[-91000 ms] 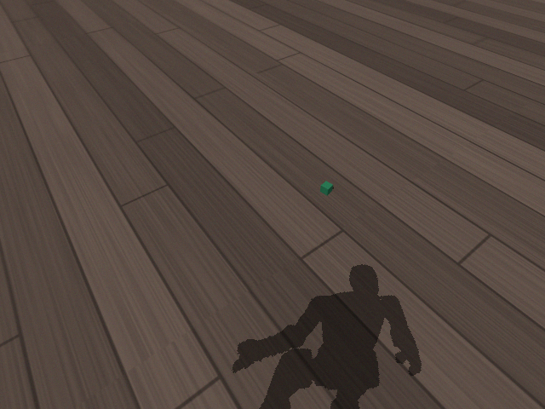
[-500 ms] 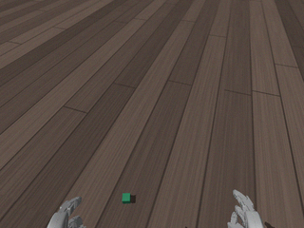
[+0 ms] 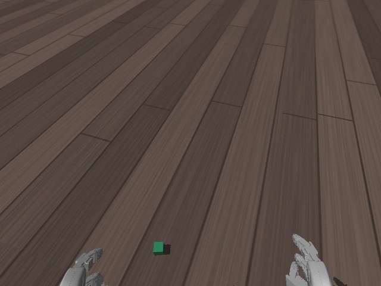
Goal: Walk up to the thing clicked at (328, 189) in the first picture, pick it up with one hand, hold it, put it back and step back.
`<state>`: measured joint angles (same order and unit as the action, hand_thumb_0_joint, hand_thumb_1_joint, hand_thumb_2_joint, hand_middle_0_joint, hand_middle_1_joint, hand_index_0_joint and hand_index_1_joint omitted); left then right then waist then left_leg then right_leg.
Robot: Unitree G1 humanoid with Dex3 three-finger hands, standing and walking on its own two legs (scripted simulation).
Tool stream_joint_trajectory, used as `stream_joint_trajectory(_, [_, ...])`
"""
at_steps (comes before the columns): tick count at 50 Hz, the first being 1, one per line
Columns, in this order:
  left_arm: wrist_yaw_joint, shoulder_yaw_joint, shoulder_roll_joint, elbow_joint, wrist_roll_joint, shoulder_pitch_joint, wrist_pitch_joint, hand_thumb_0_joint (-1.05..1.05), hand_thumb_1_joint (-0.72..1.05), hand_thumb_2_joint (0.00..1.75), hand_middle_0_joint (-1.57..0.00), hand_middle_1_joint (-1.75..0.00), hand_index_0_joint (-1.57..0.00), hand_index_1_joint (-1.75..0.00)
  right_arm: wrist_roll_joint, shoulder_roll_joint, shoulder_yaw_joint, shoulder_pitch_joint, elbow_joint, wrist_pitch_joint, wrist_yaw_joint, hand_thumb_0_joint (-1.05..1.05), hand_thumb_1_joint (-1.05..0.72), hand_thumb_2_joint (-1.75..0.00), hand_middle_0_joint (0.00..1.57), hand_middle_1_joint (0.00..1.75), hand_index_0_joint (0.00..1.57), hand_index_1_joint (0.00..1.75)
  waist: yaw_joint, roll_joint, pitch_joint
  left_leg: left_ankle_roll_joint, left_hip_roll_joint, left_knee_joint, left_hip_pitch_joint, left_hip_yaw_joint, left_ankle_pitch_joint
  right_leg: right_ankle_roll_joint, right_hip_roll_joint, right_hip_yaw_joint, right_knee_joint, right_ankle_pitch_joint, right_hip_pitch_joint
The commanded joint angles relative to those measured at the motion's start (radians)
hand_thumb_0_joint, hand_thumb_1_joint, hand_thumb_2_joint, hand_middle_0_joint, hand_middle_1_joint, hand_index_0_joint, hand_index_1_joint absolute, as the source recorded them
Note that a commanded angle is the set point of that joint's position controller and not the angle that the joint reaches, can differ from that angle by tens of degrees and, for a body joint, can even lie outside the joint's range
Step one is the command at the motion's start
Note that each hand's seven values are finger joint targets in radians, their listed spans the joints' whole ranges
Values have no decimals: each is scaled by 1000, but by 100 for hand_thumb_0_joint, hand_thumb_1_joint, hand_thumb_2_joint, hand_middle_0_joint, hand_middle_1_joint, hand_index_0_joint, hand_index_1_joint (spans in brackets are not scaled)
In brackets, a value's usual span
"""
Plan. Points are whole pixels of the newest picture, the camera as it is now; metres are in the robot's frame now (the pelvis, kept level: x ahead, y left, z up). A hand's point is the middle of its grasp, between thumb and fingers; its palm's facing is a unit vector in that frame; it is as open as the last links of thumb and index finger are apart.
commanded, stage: home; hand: left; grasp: from above
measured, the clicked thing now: (158, 248) +0.46 +0.15 -0.69
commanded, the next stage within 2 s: stand in 0.74 s
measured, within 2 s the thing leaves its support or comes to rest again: neither
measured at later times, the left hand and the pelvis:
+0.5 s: hand out of the picture +0.17 +0.18 -0.04, palm faces +0.04 -0.98 -0.20, open 7.4 cm; pelvis +0.00 +0.00 +0.00, yaw +0 degrees
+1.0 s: hand out of the picture +0.15 +0.22 -0.08, palm faces +0.03 -0.95 -0.32, open 7.4 cm; pelvis -0.01 +0.01 +0.02, yaw +1 degrees
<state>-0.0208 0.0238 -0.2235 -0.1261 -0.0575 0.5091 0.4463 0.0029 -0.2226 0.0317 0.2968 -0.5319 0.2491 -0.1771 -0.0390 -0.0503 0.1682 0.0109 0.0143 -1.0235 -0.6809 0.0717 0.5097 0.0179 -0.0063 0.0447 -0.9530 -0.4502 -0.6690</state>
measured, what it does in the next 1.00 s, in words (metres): stands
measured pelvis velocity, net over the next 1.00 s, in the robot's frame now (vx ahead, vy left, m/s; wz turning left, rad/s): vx -0.01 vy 0.01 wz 0.01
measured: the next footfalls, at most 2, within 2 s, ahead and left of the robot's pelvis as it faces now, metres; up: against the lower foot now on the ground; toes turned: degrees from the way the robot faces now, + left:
none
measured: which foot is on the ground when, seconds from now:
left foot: down 0.00-1.00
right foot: down 0.00-1.00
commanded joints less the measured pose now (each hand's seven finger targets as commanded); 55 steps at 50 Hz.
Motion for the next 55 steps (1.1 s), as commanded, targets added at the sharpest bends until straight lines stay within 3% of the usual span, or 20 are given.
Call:
stream_joint_trajectory(1, [-3, 68, -114, -195, 5, -36, -53, 0, 90, 90, -20, -30, -20, -30, 4, -130, -56, -66, 156, 58, -19, 0, -90, -90, 20, 30, 20, 30, -5, 16, 65, -22, -15, 181, 56, -14, -213, -19, 28, 19, 153, 152, 77])
stream_joint_trajectory(3, [-5, 51, -93, -168, 9, -27, -52, 0, 90, 90, -20, -30, -20, -30, 5, -117, -49, -73, 161, 56, -18, 0, -90, -90, 20, 30, 20, 30, -2, 33, 37, -25, -19, 178, 37, -22, -179, -16, 25, 16, 166, 125, 68])
stream_joint_trajectory(5, [-5, 74, -110, -185, 6, -32, -52, 0, 90, 90, -20, -30, -20, -30, 4, -119, -51, -77, 164, 58, -18, 0, -90, -90, 20, 30, 20, 30, 3, 31, 41, -28, -22, 178, 28, -24, -152, -14, 22, 12, 176, 104, 76])
stream_joint_trajectory(6, [-5, 63, -107, -188, 7, -39, -51, 0, 90, 90, -20, -30, -20, -30, 5, -119, -49, -76, 160, 59, -18, 0, -90, -90, 20, 30, 20, 30, 0, 23, 38, -27, -22, 180, 30, -28, -150, -15, 22, 12, 175, 103, 70])
stream_joint_trajectory(12, [-6, 70, -111, -200, 8, -25, -53, 0, 90, 90, -20, -30, -20, -30, 5, -121, -54, -65, 161, 56, -18, 0, -90, -90, 20, 30, 20, 30, -1, 14, 89, -25, -20, 167, 60, -25, -226, -18, 25, 14, 155, 169, 90])
stream_joint_trajectory(26, [-5, 54, -103, -186, 9, -25, -55, 0, 90, 90, -20, -30, -20, -30, 5, -120, -53, -67, 160, 52, -14, 0, -90, -90, 20, 30, 20, 30, 1, 4, 45, -18, -11, 183, 52, -9, -227, -20, 29, 23, 146, 161, 67])
stream_joint_trajectory(27, [-7, 69, -114, -193, 9, -22, -53, 0, 90, 90, -20, -30, -20, -30, 6, -125, -59, -62, 159, 51, -15, 0, -90, -90, 20, 30, 20, 30, 1, 10, 64, -19, -12, 182, 56, -9, -234, -21, 28, 22, 145, 167, 80])
stream_joint_trajectory(29, [-4, 52, -98, -183, 7, -19, -51, 0, 90, 90, -20, -30, -20, -30, 6, -118, -51, -64, 162, 50, -12, 0, -90, -90, 20, 30, 20, 30, -2, -13, 64, -18, -15, 179, 60, -13, -239, -22, 28, 19, 145, 174, 72])
stream_joint_trajectory(33, [-5, 65, -108, -195, 6, -14, -49, 0, 90, 90, -20, -30, -20, -30, 7, -121, -56, -64, 165, 47, -13, 0, -90, -90, 20, 30, 20, 30, 0, 30, 89, -24, -18, 162, 62, -21, -259, -17, 26, 17, 153, 201, 101])
stream_joint_trajectory(38, [-8, 75, -124, -204, 11, -17, -52, 0, 90, 90, -20, -30, -20, -30, 5, -127, -61, -60, 158, 46, -14, 0, -90, -90, 20, 30, 20, 30, 1, -10, 87, -18, -15, 173, 68, -17, -268, -22, 26, 18, 138, 200, 88])
stream_joint_trajectory(41, [-9, 62, -114, -199, 12, -19, -54, 0, 90, 90, -20, -30, -20, -30, 5, -123, -58, -60, 163, 43, -12, 0, -90, -90, 20, 30, 20, 30, -3, 1, 75, -19, -15, 170, 65, -15, -269, -20, 27, 21, 141, 204, 88])
stream_joint_trajectory(42, [-43, 66, -185, 152, 131, -310, -258, 0, 90, 90, -20, -30, -20, -30, -121, -231, -95, -124, -82, -69, 47, 0, -90, -90, 20, 30, 20, 30, 75, 80, -157, -65, 5, 247, 63, 28, -405, -44, -65, -60, 206, 161, 299])
stream_joint_trajectory(43, [-38, 82, -204, 323, 141, -246, -323, 0, 90, 90, -20, -30, -20, -30, -123, -239, -107, -112, -96, -106, 75, 0, -90, -90, 20, 30, 20, 30, 64, 111, -65, -77, 5, 264, 121, 4, -393, -76, -78, -114, 214, 141, 325])
stream_joint_trajectory(44, [-34, 78, -207, 358, 145, -242, -352, 0, 90, 90, -20, -30, -20, -30, -125, -238, -103, -114, -90, -123, 92, 0, -90, -90, 20, 30, 20, 30, 56, 127, -62, -80, 3, 274, 150, 15, -354, -94, -85, -149, 231, 109, 288])
stream_joint_trajectory(45, [-26, 70, -204, 383, 136, -257, -372, 0, 90, 90, -20, -30, -20, -30, -133, -236, -102, -120, -82, -134, 105, 0, -90, -90, 20, 30, 20, 30, 44, 82, -111, -79, 0, 307, 171, 31, -341, -87, -62, -128, 235, 120, 239])
stream_joint_trajectory(46, [-23, 64, -207, 427, 130, -255, -390, 0, 90, 90, -20, -30, -20, -30, -105, -230, -103, -125, -99, -136, 120, 0, -90, -90, 20, 30, 20, 30, 63, 24, -87, -84, 8, 332, 215, 57, -347, -78, -61, -105, 221, 165, 289])
stream_joint_trajectory(47, [-21, 65, -214, 474, 123, -272, -399, 0, 90, 90, -20, -30, -20, -30, -74, -214, -104, -126, -123, -140, 136, 0, -90, -90, 20, 30, 20, 30, 71, 28, -66, -80, 5, 348, 226, 44, -338, -69, -72, -98, 224, 180, 333])
stream_joint_trajectory(49, [-18, 74, -209, 554, 114, -289, -403, 0, 90, 90, -20, -30, -20, -30, -58, -219, -109, -144, -148, -148, 149, 0, -90, -90, 20, 30, 20, 30, 77, 55, -64, -74, 3, 361, 268, 40, -333, -61, -74, -105, 263, 187, 315])
stream_joint_trajectory(55, [-19, 75, -205, 759, 110, -341, -442, 0, 90, 90, -20, -30, -20, -30, -58, -221, -118, -147, -241, -182, 159, 0, -90, -90, 20, 30, 20, 30, 65, 61, -90, -74, 13, 437, 338, 66, -300, -43, -87, -102, 362, 178, 376])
